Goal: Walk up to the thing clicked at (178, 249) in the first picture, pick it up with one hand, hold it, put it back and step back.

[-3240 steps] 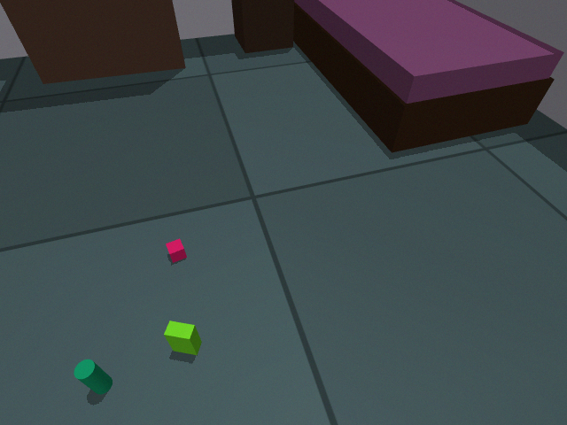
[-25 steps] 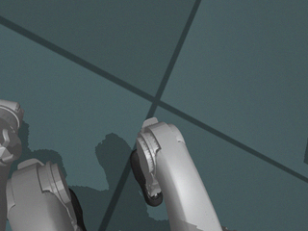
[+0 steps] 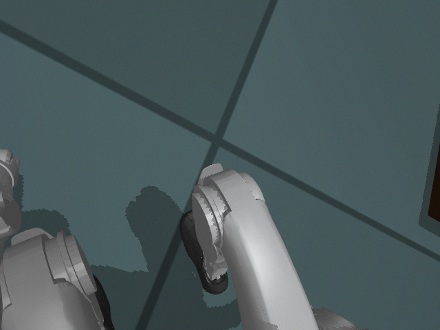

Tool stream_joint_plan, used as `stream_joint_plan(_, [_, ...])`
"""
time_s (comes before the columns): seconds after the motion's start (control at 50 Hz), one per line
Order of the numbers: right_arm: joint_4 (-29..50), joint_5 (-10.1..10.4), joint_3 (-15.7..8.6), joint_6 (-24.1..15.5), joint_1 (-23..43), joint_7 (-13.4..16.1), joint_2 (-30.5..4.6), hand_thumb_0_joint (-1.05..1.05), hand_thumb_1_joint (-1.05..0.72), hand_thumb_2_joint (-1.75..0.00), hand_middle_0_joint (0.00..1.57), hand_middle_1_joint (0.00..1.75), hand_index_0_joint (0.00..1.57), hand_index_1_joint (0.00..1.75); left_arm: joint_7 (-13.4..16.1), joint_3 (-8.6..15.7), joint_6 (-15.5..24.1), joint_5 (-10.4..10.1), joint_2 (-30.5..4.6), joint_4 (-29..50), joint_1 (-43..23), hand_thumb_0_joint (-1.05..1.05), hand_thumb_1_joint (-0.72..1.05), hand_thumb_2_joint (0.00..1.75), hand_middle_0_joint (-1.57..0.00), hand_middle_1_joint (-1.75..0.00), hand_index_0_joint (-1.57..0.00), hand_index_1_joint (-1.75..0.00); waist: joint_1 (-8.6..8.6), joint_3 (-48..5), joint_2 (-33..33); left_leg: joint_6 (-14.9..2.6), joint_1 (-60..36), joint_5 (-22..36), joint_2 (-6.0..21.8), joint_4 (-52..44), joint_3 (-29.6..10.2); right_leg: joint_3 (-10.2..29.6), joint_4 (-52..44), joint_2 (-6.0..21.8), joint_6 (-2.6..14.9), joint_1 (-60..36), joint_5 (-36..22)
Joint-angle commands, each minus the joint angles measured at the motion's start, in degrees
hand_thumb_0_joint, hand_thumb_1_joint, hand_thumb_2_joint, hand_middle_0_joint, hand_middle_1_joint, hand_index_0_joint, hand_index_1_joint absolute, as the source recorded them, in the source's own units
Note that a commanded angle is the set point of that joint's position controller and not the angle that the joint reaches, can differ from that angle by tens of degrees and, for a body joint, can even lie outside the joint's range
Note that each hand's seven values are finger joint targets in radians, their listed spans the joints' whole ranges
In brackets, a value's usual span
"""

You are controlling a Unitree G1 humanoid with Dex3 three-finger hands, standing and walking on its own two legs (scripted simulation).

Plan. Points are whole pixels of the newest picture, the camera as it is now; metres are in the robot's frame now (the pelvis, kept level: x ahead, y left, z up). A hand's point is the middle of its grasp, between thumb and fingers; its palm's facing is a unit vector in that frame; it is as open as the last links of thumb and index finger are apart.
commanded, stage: open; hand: left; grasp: from above
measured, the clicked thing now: out of the picture +0.45 +0.26 -0.27
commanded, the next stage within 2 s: withdraw in 1.28 s
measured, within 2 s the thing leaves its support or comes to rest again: rests again in 0.06 s
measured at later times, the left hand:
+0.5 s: hand out of the picture +0.43 +0.26 -0.24, palm faces -0.10 -0.46 -0.88, open 11.5 cm
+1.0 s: hand out of the picture +0.44 +0.26 -0.24, palm faces -0.08 -0.46 -0.88, open 12.4 cm
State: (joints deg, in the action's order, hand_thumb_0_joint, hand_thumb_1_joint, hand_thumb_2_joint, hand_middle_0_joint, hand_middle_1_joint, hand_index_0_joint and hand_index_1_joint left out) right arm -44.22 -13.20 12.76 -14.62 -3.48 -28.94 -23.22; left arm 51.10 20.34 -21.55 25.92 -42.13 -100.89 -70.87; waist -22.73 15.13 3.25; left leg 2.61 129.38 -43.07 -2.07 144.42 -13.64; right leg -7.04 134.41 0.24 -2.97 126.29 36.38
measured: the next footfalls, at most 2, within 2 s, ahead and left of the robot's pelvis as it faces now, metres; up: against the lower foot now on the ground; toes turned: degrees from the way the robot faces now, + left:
none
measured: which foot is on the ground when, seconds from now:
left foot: down 0.00-1.00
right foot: down 0.00-1.00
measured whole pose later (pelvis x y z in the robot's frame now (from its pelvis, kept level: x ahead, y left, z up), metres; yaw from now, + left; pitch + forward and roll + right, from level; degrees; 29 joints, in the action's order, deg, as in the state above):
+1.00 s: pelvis +0.00 +0.00 +0.00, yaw +0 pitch +27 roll -12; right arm -43.3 -11.8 13.5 -14.1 -4.7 -29.5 -23.3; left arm 50.3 18.7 -21.3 24.6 -42.6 -99.7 -69.5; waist -22.8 15.1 3.0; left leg 2.4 129.0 -43.3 -2.1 145.0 -13.9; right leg -7.3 134.7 0.3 -3.1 125.7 36.6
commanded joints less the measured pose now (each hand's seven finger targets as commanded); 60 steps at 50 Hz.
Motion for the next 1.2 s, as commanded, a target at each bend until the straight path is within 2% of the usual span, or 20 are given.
stream_joint_plan(0.0, [-2.20,0.18,-3.95,0.34,-13.76,-0.49,-18.40,0.00,-0.90,-0.90,0.20,0.30,0.20,0.30,2.32,-1.90,0.65,2.02,-10.43,7.61,-17.61,0.00,0.18,0.53,-0.60,-0.59,-0.61,-0.58,-4.73,-43.76,-23.25,-3.45,-22.98,11.43,2.19,-15.42,6.11,-7.40,-10.68,-0.87,3.22,-27.30,-15.67])
stream_joint_plan(0.06, [-0.72,0.02,-3.74,0.67,-14.29,-1.03,-18.14,0.00,-0.89,-0.90,0.20,0.30,0.20,0.30,2.86,-1.61,0.55,1.44,-9.64,7.87,-16.99,0.00,-0.05,0.58,-0.50,-0.61,-0.50,-0.61,-5.19,-44.13,-24.66,-3.22,-25.14,13.86,2.15,-15.03,5.52,-7.44,-9.66,-0.50,3.28,-27.67,-17.57])
stream_joint_plan(0.1, [-0.18,0.36,-3.69,0.96,-14.99,-1.25,-18.00,0.00,-0.89,-0.90,0.20,0.30,0.20,0.30,2.77,-1.48,0.32,1.01,-8.73,7.43,-16.60,0.00,-0.09,0.63,-0.49,-0.61,-0.48,-0.63,-5.34,-44.44,-24.18,-3.25,-25.03,14.02,2.20,-14.77,5.69,-7.33,-9.60,-0.70,3.48,-27.48,-17.56])
stream_joint_plan(0.14, [-0.80,0.51,-3.80,1.18,-14.19,-1.37,-17.99,0.00,-0.89,-0.90,0.20,0.30,0.20,0.30,2.53,-1.97,0.00,2.13,-9.30,7.61,-16.36,0.00,-0.07,0.66,-0.51,-0.62,-0.50,-0.64,-4.82,-43.77,-23.46,-3.57,-22.73,12.86,2.18,-14.72,6.22,-7.16,-10.34,-0.77,3.47,-26.98,-17.22])
stream_joint_plan(0.22, [0.09,1.05,-4.25,1.48,-15.26,-1.68,-18.51,0.00,-0.89,-0.90,0.20,0.30,0.20,0.30,2.21,-2.32,-0.40,1.21,-7.14,5.88,-13.56,0.00,-0.08,0.70,-0.50,-0.64,-0.48,-0.66,-4.62,-43.56,-23.18,-3.18,-23.93,14.33,2.11,-14.99,5.48,-7.34,-9.82,-0.91,3.48,-26.43,-17.94])
stream_joint_plan(0.28, [0.35,1.31,-4.48,1.48,-15.92,-1.92,-18.73,0.00,-0.89,-0.90,0.20,0.30,0.20,0.30,1.86,-2.72,-0.42,0.70,-6.01,5.25,-13.46,0.00,-0.12,0.72,-0.45,-0.67,-0.44,-0.69,-5.37,-42.37,-22.02,-3.36,-22.61,13.42,1.91,-15.35,4.66,-7.58,-9.52,-0.83,3.36,-25.86,-17.13])
stream_joint_plan(0.32, [0.89,2.10,-4.59,1.60,-16.15,-1.69,-19.02,0.00,-0.89,-0.90,0.20,0.30,0.20,0.30,1.73,-2.15,-0.62,1.67,-7.36,4.70,-11.90,0.00,-0.13,0.75,-0.46,-0.67,-0.43,-0.70,-4.25,-43.44,-20.83,-3.42,-21.63,13.04,2.05,-15.50,5.06,-7.22,-10.84,-1.41,3.46,-26.19,-16.87])
stream_joint_plan(0.4, [0.63,1.32,-4.29,1.16,-15.20,-1.56,-18.96,0.00,-0.89,-0.90,0.20,0.30,0.20,0.30,1.73,-3.58,-0.02,0.18,-5.64,5.77,-15.45,0.00,-0.19,0.73,-0.40,-0.68,-0.38,-0.71,-6.29,-41.18,-20.72,-3.47,-22.90,11.94,1.69,-14.90,4.75,-7.91,-10.34,-1.06,3.08,-24.39,-15.75])
stream_joint_plan(0.42, [-0.26,1.46,-4.48,1.07,-14.77,-1.35,-19.37,0.00,-0.89,-0.90,0.20,0.30,0.20,0.30,1.86,-3.45,0.17,0.46,-6.78,5.78,-15.68,0.00,-0.22,0.74,-0.38,-0.70,-0.36,-0.72,-5.74,-41.01,-20.61,-3.49,-22.42,10.34,1.80,-15.49,4.88,-8.09,-10.75,-1.17,3.14,-24.24,-14.32])
stream_joint_plan(0.48, [-0.35,1.74,-4.03,1.10,-16.03,-1.13,-18.96,0.00,-0.89,-0.90,0.20,0.30,0.20,0.30,2.45,-2.28,0.60,1.67,-9.32,5.15,-14.68,0.00,-0.21,0.75,-0.38,-0.71,-0.36,-0.73,-5.13,-42.20,-21.36,-3.74,-21.58,10.04,1.81,-15.36,5.27,-7.34,-11.18,-1.26,3.52,-25.45,-14.26])
stream_joint_plan(0.6, [-0.51,1.07,-3.49,0.90,-13.44,-0.56,-18.74,0.00,-0.89,-0.90,0.20,0.30,0.20,0.30,2.48,-2.13,0.76,0.06,-9.92,5.58,-15.05,0.00,-0.25,0.76,-0.36,-0.70,-0.33,-0.73,-5.27,-41.24,-20.97,-4.09,-22.05,9.18,1.68,-14.57,5.95,-7.67,-10.94,-0.77,3.19,-25.82,-13.26])
stream_joint_plan(0.64, [-1.00,1.36,-3.57,1.09,-14.91,-0.49,-18.52,0.00,-0.89,-0.90,0.20,0.30,0.20,0.30,2.44,-1.56,0.88,1.39,-11.28,5.09,-14.73,0.00,-0.24,0.79,-0.38,-0.69,-0.35,-0.72,-4.97,-42.12,-21.74,-4.15,-20.79,10.01,1.88,-14.86,6.12,-7.05,-11.55,-1.12,3.27,-26.80,-14.39])
stream_joint_plan(0.7, [-0.73,1.09,-3.46,0.97,-13.89,-0.62,-18.14,0.00,-0.89,-0.90,0.20,0.30,0.20,0.30,2.01,-1.80,0.47,1.17,-10.60,4.79,-13.59,0.00,-0.23,0.80,-0.38,-0.70,-0.35,-0.74,-4.44,-41.72,-21.59,-4.05,-21.29,10.11,1.82,-15.01,6.16,-7.47,-11.27,-1.06,3.36,-26.58,-14.14])
stream_joint_plan(0.76, [-0.79,0.91,-3.65,0.98,-13.39,-0.67,-18.49,0.00,-0.88,-0.90,0.20,0.30,0.20,0.30,1.51,-2.52,0.31,0.03,-9.25,5.20,-13.94,0.00,-0.25,0.79,-0.36,-0.70,-0.33,-0.73,-4.98,-40.92,-22.28,-3.78,-23.29,10.77,1.93,-15.04,5.30,-8.04,-10.03,-0.76,3.31,-25.25,-14.43])
stream_joint_plan(0.84, [-0.72,1.70,-3.73,1.01,-14.50,-0.75,-18.08,0.00,-0.88,-0.90,0.20,0.30,0.20,0.30,1.24,-2.63,0.13,1.16,-9.28,5.26,-13.40,0.00,-0.25,0.82,-0.38,-0.67,-0.34,-0.72,-4.87,-42.07,-21.31,-3.95,-21.71,10.74,2.07,-15.36,5.18,-7.53,-10.85,-0.95,3.45,-25.58,-14.99])
stream_joint_plan(0.94, [-1.10,1.28,-3.64,0.48,-14.06,-0.72,-18.25,0.00,-0.88,-0.90,0.20,0.30,0.20,0.30,0.81,-3.60,0.51,-0.67,-7.58,6.22,-14.57,0.00,-0.25,0.79,-0.35,-0.71,-0.32,-0.74,-5.76,-41.47,-19.74,-3.94,-21.98,11.30,1.69,-14.53,5.93,-7.88,-10.84,-1.13,2.75,-27.07,-15.20])
stream_joint_plan(1.06, [-0.92,1.37,-3.63,0.42,-13.90,-0.71,-18.38,0.00,-0.88,-0.90,0.20,0.30,0.20,0.30,1.52,-2.70,0.63,0.00,-8.96,6.37,-14.63,0.00,-0.25,0.78,-0.36,-0.68,-0.32,-0.72,-5.29,-41.60,-21.73,-3.82,-24.03,10.66,1.84,-14.96,5.13,-7.97,-10.14,-0.55,3.44,-25.33,-14.75])
stream_joint_plan(1.1, [-1.33,1.68,-3.86,0.43,-14.13,-0.67,-18.47,0.00,-0.88,-0.90,0.20,0.30,0.20,0.30,1.80,-2.55,0.71,1.11,-9.83,6.36,-14.25,0.00,-0.26,0.80,-0.35,-0.68,-0.32,-0.72,-4.88,-41.66,-22.60,-3.81,-22.95,11.30,1.92,-15.35,5.34,-7.61,-10.35,-0.71,3.39,-26.00,-15.52])
stream_joint_plan(1.16, [-0.83,1.55,-3.85,0.41,-13.71,-0.79,-18.58,0.00,-0.88,-0.89,0.20,0.30,0.20,0.30,2.16,-2.18,0.52,0.77,-9.72,6.21,-14.07,0.00,-0.24,0.81,-0.37,-0.68,-0.33,-0.72,-4.62,-41.65,-22.51,-3.93,-23.36,11.28,1.93,-14.74,5.60,-7.66,-9.98,-0.56,3.48,-26.03,-15.37])
stream_joint_plan(1.18, [-1.03,1.18,-3.57,0.42,-13.92,-0.78,-17.84,0.00,-0.88,-0.90,0.20,0.30,0.20,0.30,2.08,-2.27,0.59,0.70,-9.25,6.10,-13.95,0.00,-0.22,0.79,-0.38,-0.66,-0.35,-0.70,-5.23,-41.55,-22.09,-4.03,-23.21,11.31,1.73,-14.66,5.79,-7.56,-10.17,-0.48,3.29,-26.44,-15.33])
